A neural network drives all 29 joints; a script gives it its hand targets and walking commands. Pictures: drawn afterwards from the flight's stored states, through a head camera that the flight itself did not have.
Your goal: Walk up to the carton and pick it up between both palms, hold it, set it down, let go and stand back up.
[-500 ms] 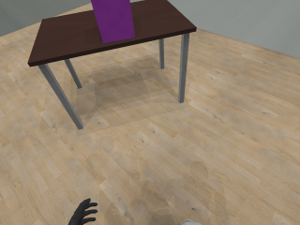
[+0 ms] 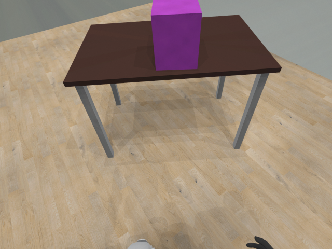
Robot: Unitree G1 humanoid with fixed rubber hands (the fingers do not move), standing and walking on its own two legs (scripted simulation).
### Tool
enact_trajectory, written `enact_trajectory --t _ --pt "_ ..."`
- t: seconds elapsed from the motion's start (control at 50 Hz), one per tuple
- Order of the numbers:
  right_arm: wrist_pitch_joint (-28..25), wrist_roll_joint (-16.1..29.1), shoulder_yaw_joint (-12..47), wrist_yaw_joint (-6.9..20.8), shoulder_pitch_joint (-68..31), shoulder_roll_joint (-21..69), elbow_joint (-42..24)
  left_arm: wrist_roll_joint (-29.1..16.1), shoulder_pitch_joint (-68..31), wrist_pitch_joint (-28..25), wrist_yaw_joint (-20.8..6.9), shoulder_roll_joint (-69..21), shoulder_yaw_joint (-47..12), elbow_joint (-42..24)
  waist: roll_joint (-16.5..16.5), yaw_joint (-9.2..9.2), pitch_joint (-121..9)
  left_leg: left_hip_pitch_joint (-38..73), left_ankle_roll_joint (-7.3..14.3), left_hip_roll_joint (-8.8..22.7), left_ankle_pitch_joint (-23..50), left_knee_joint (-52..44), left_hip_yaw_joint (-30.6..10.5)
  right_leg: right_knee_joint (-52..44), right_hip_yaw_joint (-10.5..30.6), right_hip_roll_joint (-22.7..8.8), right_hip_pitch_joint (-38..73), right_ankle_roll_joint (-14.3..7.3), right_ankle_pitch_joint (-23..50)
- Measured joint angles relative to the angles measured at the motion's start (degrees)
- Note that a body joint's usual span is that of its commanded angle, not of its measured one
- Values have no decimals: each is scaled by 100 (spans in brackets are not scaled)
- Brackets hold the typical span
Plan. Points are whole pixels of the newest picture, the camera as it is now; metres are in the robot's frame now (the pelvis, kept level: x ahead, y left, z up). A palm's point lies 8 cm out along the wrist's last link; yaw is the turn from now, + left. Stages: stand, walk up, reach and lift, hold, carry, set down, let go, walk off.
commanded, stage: walk up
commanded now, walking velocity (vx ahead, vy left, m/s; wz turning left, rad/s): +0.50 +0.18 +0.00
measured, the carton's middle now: (175, 34) +1.01 +0.08 +0.05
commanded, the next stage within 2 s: stand in 1.64 s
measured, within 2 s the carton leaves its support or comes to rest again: neither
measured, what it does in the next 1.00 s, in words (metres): walks ahead: left foot, then right foot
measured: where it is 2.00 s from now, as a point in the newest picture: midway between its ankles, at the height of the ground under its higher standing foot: (171, 205)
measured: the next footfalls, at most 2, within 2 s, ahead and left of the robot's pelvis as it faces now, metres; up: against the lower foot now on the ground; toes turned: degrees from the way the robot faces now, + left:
left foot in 0.06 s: +0.19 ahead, +0.15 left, +0.00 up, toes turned +8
right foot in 0.60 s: +0.52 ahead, -0.11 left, +0.00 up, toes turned -9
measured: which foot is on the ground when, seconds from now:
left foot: up 0.00-0.04, down 0.06-0.62, up 0.64-1.00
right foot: down 0.00-0.08, up 0.10-0.58, down 0.60-1.00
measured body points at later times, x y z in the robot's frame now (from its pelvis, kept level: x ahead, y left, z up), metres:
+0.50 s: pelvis +0.27 +0.04 +0.00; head +0.29 +0.05 +0.45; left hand +0.44 +0.26 -0.13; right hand +0.13 -0.17 -0.13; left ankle +0.15 +0.15 -0.74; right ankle +0.42 -0.11 -0.69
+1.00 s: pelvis +0.45 +0.01 +0.01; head +0.47 -0.01 +0.46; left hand +0.42 +0.26 -0.13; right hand +0.57 -0.24 -0.14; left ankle +0.52 +0.18 -0.69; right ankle +0.48 -0.10 -0.74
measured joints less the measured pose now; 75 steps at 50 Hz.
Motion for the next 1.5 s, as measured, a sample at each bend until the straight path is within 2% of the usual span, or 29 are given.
enact_trajectory --t 0.06,0.08,0.1,0.16,0.18,0.22,0.3,0.44,0.5,0.54,0.6,0.62,0.64,0.66,0.7,0.72,0.74,0.78,0.86,0.94,1.02,1.1,1.14,1.16,1.2,1.3,1.4,1.44,1.5 --pt "-109 -6 34 1 -80 52 -132 6 61 56 6 49 -4 87 -172 50 -16 442 174 -239 -328 -560 245 305 25 -224 112 225 -446" --pt "-200 -10 25 -33 -105 84 -150 -3 16 84 -10 71 -12 120 -291 3 24 518 274 -372 -67 -612 306 792 37 -396 -20 226 -697" --pt "-303 -19 19 -86 -124 128 -150 -11 -102 128 -29 88 -23 146 -417 -48 101 507 361 -475 -158 -393 379 1615 158 -558 -316 137 -843" --pt "-508 24 26 -235 132 167 -41 -44 -600 168 -72 109 -51 42 -424 -186 156 717 463 -512 -753 -135 407 4257 734 -352 -1513 -150 -518" --pt "-534 23 31 -273 287 179 35 -55 -796 140 -88 141 -48 -27 -425 -235 147 893 475 -526 -650 -290 420 4782 761 -318 -1861 -200 -287" --pt "-548 31 34 -318 625 233 236 -40 -1197 106 -116 230 -21 -190 -496 -345 103 1255 483 -619 -771 -584 448 5244 740 -367 -2467 -236 102" --pt "-605 5 78 -342 1328 310 590 25 -1839 222 -118 404 56 -528 -542 -668 6 1889 436 -648 -928 -1075 399 5031 620 -377 -3338 -113 450" --pt "-577 57 63 -441 2460 358 914 30 -2604 429 -306 499 44 -787 -458 -1097 4 2953 243 -562 -1152 -1852 314 3471 482 -446 -3938 43 1433" --pt "-565 70 71 -451 2755 396 981 -11 -2859 410 -376 398 -11 -858 -388 -1212 78 3358 119 -507 -1310 -2101 311 2485 367 -429 -3828 10 1607" --pt "-536 84 66 -450 2877 410 1037 -20 -2993 382 -400 286 -58 -922 -327 -1247 128 3629 26 -484 -1474 -2207 354 1936 266 -386 -3641 -37 1459" --pt "-478 100 65 -450 2986 431 1120 13 -3110 250 -355 136 -117 -1010 -231 -1321 166 3862 -146 -400 -1916 -1983 347 1336 146 -231 -3177 -158 1454" --pt "-445 128 69 -456 2934 415 1163 40 -3138 160 -310 62 -121 -1014 -113 -1286 220 3780 -165 -267 -2149 -1573 330 1391 109 -118 -3149 -301 1743" --pt "-397 180 63 -468 2811 403 1177 56 -3144 76 -264 -2 -146 -1032 3 -1253 284 3494 -129 -145 -2329 -798 223 1630 63 -31 -3200 -410 1619" --pt "-349 223 43 -476 2662 403 1133 35 -3103 13 -227 -24 -184 -1061 13 -1209 301 3029 -94 -206 -2420 269 8 1830 78 -22 -3267 -472 1391" --pt "-293 231 -35 -500 2310 332 1002 -2 -2912 -15 -141 -66 -222 -1045 33 -1119 308 2141 -54 -391 -2311 2136 -305 1852 127 -9 -3167 -502 1105" --pt "-276 225 -73 -510 2122 269 927 -11 -2793 -8 -96 -89 -225 -1002 65 -1062 313 1778 -46 -424 -2167 2746 -357 1749 126 -12 -3048 -350 1179" --pt "-258 213 -101 -515 1931 207 849 -18 -2666 3 -54 -100 -218 -947 87 -997 313 1461 -46 -421 -2028 3118 -369 1621 121 -1 -2904 -332 1178" --pt "-194 170 -145 -498 1545 78 678 -20 -2408 30 -2 -106 -187 -816 119 -857 311 931 -69 -366 -1793 3340 -372 1358 113 24 -2625 -427 1139" --pt "6 60 -218 -439 870 -156 335 -4 -1857 63 -5 -52 -132 -545 120 -583 259 199 -113 -272 -1416 2938 -374 1012 153 -9 -2229 -428 1149" --pt "158 13 -223 -330 423 -249 71 20 -1351 131 -10 32 -69 -323 104 -398 138 -57 -173 -109 -879 1965 -321 724 176 -43 -1930 -326 1173" --pt "157 8 -143 -212 267 -169 -62 42 -1061 231 -28 153 -1 -211 -6 -248 14 195 -124 -56 -514 697 -325 573 168 -97 -1716 -192 1129" --pt "96 -19 -89 -175 382 -54 -89 45 -1017 325 -42 272 60 -195 -135 -123 -117 800 -8 -142 -611 -203 -228 748 156 -196 -1638 4 896" --pt "-34 -23 -59 -220 531 -7 -81 26 -1025 342 -45 306 61 -173 -157 -143 -193 1269 67 -195 -605 -764 -196 1111 145 -243 -1698 93 590" --pt "-129 -19 -36 -263 564 108 -26 18 -1097 361 -35 368 57 -128 -334 -199 -144 1323 110 -318 -663 -740 -159 1464 249 -343 -1786 43 249" --pt "-257 36 78 -339 689 290 47 4 -1242 453 9 412 18 -107 -542 -264 -63 1435 188 -431 -761 -675 -103 2106 533 -285 -1987 -32 -316" --pt "-309 116 223 -565 885 512 258 -113 -1669 596 45 325 -88 -165 -689 -429 109 1803 317 -590 -590 -1143 -8 2541 812 -87 -2197 -11 -390" --pt "-231 118 287 -561 920 479 416 -115 -1934 673 100 197 -150 -119 -662 -522 114 1853 399 -756 -671 -1116 135 1979 831 -6 -1890 -10 -170" --pt "-182 136 280 -564 918 459 481 -124 -1986 659 122 147 -170 -71 -609 -543 103 1839 408 -814 -760 -995 190 1329 841 11 -1570 -39 415" --pt "-95 186 226 -569 912 360 604 -123 -2024 582 113 -14 -217 63 -246 -639 121 2014 373 -698 -642 -1129 99 981 748 144 -1278 -132 589"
